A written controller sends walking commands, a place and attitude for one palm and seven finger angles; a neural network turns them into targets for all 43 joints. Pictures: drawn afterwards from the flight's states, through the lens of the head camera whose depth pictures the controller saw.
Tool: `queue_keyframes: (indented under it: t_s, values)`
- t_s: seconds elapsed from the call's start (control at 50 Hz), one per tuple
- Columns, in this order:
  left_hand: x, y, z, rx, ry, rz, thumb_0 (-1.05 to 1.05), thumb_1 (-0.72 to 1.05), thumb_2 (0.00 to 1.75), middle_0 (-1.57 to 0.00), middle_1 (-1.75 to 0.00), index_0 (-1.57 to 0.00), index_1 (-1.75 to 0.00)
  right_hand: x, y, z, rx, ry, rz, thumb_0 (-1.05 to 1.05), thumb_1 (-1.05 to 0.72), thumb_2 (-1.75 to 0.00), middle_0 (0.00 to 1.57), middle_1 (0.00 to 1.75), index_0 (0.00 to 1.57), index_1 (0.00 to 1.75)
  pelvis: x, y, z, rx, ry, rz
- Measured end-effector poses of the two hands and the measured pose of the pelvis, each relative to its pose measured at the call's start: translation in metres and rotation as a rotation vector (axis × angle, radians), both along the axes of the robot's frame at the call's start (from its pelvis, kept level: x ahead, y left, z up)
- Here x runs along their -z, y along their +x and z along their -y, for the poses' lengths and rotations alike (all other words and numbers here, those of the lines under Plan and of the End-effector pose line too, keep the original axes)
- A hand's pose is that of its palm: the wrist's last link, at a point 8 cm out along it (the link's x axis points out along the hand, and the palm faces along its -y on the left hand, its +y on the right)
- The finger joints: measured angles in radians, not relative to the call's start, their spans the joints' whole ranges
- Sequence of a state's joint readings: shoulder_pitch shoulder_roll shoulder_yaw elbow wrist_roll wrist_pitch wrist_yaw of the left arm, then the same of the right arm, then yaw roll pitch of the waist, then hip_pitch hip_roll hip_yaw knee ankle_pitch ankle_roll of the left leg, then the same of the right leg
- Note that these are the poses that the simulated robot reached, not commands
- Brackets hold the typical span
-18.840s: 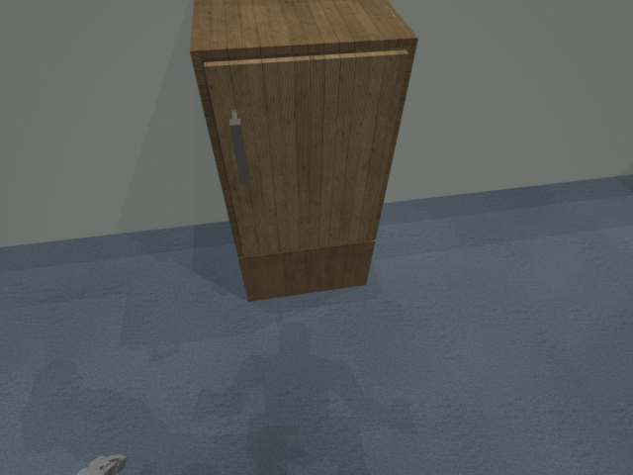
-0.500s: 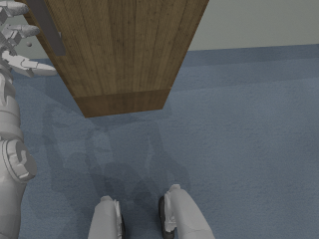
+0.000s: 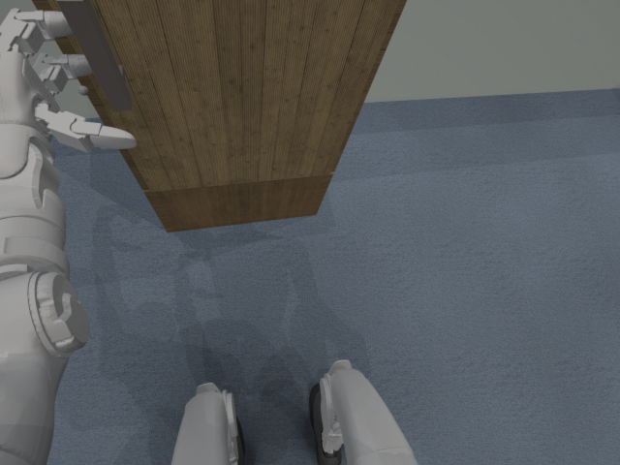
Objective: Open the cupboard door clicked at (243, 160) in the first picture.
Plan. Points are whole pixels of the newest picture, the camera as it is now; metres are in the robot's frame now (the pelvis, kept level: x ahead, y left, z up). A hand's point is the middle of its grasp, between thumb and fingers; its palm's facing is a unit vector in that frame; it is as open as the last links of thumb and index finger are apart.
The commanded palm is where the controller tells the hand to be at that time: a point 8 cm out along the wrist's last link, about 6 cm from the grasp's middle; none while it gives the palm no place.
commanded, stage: slide the fingers in behind the handle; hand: left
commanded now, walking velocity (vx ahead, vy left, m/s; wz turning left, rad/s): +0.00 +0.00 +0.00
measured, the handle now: (100, 43) +0.60 +0.19 +0.06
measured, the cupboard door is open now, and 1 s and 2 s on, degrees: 0 0 4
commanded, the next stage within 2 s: close the thumb around the handle in 0.80 s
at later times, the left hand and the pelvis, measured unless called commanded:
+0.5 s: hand (120, 84) +0.55 +0.17 +0.05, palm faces +0.07 -1.00 -0.01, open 14.0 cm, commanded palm +0.53 +0.20 +0.06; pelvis +0.00 +0.00 +0.00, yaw +0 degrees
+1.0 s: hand (124, 86) +0.55 +0.16 +0.06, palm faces +0.08 -1.00 -0.01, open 13.8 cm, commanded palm +0.53 +0.20 +0.06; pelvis +0.00 -0.01 +0.00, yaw +1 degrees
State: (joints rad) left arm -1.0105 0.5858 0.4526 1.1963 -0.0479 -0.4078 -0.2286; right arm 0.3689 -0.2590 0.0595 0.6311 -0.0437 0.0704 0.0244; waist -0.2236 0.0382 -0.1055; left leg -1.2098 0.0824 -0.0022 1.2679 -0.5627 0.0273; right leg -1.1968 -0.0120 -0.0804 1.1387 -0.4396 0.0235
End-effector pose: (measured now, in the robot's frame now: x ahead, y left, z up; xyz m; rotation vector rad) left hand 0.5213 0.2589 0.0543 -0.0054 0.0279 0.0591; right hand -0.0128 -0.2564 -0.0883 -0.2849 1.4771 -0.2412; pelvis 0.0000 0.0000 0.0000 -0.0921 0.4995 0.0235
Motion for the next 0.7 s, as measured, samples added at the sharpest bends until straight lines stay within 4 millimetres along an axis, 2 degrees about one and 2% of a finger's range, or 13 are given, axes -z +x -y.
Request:
queue_keyframes:
  t_s: [0.36,0.48,0.7]
  values:
    - [0.000,0.009,0.032,-0.004,0.007,-0.005,-0.01,-0.50,0.30,-0.30,-1.20,-0.30,-1.20,0.003,-0.001,-0.005,0.008,0.030,0.001,0.00,-0.91,-0.90,0.20,0.30,0.20,0.30,-0.001,0.003,0.001,0.002,0.008,-0.002]
    - [-0.002,0.008,0.038,-0.007,0.013,0.004,-0.01,-0.50,0.30,-0.30,-1.20,-0.30,-1.20,0.004,-0.001,-0.003,0.014,0.040,-0.001,0.00,-0.91,-0.90,0.20,0.30,0.20,0.30,-0.002,0.004,0.004,0.005,0.014,0.001]
    - [-0.003,0.005,0.036,-0.016,0.020,0.010,-0.01,-0.50,0.30,-0.30,-1.20,-0.30,-1.20,0.005,0.003,0.005,0.004,0.031,0.007,0.00,-0.91,-0.90,0.20,0.30,0.20,0.30,-0.002,0.003,0.007,0.003,0.018,0.003]
